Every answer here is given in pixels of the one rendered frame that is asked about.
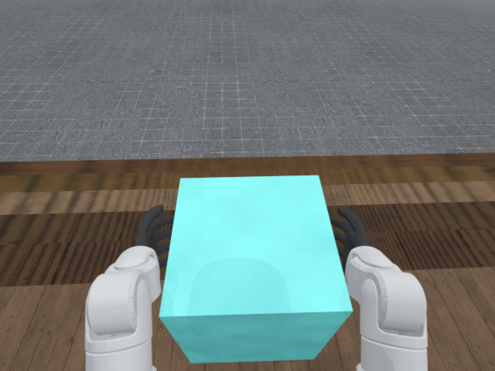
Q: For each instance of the left robot hand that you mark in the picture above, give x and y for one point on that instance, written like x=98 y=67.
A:
x=146 y=235

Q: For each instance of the right robot hand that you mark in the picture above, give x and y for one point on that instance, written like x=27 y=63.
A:
x=354 y=230

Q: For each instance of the robot right forearm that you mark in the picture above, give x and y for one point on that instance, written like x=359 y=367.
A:
x=393 y=321

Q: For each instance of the carton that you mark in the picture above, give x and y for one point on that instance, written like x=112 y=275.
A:
x=253 y=272

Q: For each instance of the robot left forearm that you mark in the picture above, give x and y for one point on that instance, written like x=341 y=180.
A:
x=118 y=313

